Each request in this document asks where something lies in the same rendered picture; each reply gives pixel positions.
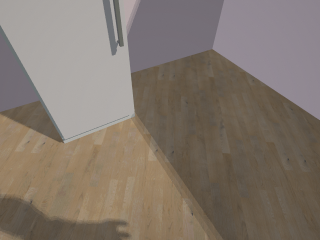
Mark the fridge door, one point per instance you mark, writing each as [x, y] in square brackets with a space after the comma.
[70, 50]

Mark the handle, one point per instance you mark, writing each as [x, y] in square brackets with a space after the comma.
[118, 22]

